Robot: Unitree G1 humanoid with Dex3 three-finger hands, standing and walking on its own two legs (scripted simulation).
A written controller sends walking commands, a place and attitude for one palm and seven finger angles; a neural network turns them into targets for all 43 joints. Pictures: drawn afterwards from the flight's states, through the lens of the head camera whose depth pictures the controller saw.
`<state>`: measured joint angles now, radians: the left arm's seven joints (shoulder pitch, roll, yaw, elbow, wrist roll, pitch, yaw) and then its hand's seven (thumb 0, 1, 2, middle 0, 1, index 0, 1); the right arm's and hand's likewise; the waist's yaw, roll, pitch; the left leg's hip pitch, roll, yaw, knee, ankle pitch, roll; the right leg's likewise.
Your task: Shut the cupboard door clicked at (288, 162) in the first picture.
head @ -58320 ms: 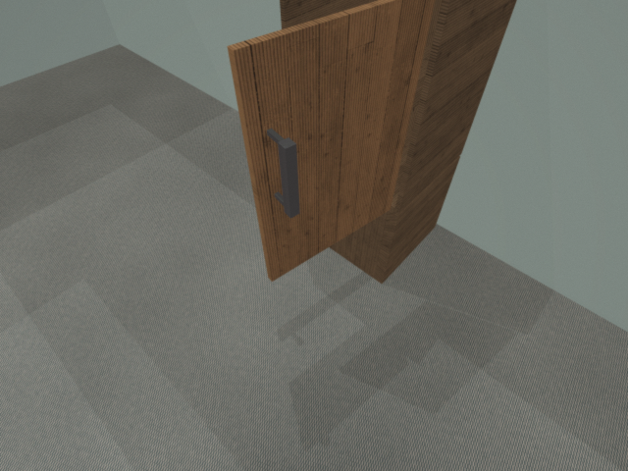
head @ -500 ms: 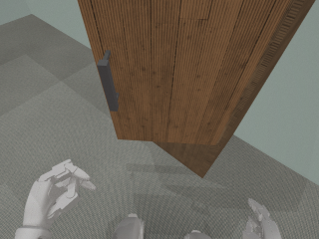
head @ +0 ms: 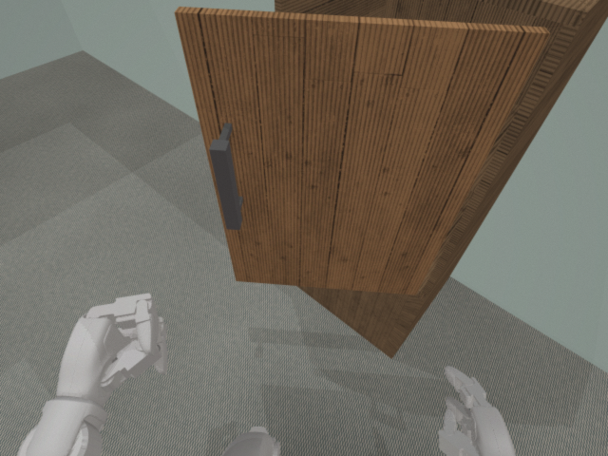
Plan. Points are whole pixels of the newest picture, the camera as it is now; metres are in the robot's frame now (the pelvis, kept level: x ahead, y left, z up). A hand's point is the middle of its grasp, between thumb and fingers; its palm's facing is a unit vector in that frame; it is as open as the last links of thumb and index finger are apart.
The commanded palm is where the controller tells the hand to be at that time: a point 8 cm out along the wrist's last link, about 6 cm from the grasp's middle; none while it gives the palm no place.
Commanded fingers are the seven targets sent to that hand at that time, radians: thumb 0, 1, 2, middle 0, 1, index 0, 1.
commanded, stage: raise the hand and make a fist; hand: left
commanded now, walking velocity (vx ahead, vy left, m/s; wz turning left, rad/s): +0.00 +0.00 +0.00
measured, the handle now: (230, 179) +0.50 +0.16 +0.07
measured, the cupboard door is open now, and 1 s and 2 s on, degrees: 36 36 36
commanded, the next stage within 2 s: bring the fist close to the handle in 0.44 s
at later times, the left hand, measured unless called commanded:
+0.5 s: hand (176, 339) +0.23 +0.17 +0.08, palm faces +0.00 -1.00 -0.04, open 3.1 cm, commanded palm +0.21 +0.22 +0.08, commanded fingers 0.00 0.90 0.90 -1.30 -1.50 -1.30 -1.50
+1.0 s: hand (210, 277) +0.31 +0.15 +0.08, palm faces -0.01 -1.00 -0.03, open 3.1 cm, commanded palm +0.29 +0.20 +0.08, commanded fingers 0.00 0.90 0.90 -1.30 -1.50 -1.30 -1.50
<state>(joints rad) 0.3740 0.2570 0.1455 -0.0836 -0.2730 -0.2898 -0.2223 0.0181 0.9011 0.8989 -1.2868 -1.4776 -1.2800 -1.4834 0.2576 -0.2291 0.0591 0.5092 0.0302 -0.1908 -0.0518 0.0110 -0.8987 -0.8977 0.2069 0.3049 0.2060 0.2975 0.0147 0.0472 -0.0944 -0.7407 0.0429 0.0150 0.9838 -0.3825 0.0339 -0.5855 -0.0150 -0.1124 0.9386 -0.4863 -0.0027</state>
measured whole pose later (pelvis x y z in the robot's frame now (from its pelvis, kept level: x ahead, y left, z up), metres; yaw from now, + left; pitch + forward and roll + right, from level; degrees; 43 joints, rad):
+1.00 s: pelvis +0.01 -0.02 +0.01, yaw -1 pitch +8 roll -1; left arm 0.00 0.23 0.16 0.25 -0.25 -0.28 -0.20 0.02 0.90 0.90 -1.30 -1.50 -1.30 -1.50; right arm 0.26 -0.25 0.03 0.59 0.04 -0.16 -0.05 0.01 -0.90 -0.90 0.20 0.30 0.20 0.30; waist 0.00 0.04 -0.08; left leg -0.69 0.05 0.04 0.90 -0.35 0.00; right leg -0.58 -0.01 -0.09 0.92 -0.48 -0.03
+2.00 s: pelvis +0.00 -0.02 +0.01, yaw -2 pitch +11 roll -1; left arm -0.41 0.22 0.19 0.70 -0.18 -0.38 -0.12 0.02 0.90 0.90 -1.30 -1.50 -1.30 -1.50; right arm 0.31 -0.26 0.00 0.65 0.03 -0.06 -0.01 0.01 -0.90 -0.90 0.20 0.30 0.20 0.30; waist -0.04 0.03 -0.09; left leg -0.75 0.06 0.06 0.92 -0.35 0.02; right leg -0.65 0.00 -0.06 0.93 -0.46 -0.02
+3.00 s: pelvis -0.01 -0.01 -0.02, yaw -3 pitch +19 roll -3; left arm -0.99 0.45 0.24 1.23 -0.13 -0.36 -0.32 0.02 0.90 0.90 -1.30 -1.50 -1.29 -1.50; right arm 0.38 -0.28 0.02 0.70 0.02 -0.06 0.00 0.00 -0.90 -0.90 0.21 0.30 0.20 0.30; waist -0.16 0.05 -0.11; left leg -1.03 0.07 0.02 1.07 -0.38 0.02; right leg -0.90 0.01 -0.09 1.05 -0.49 -0.02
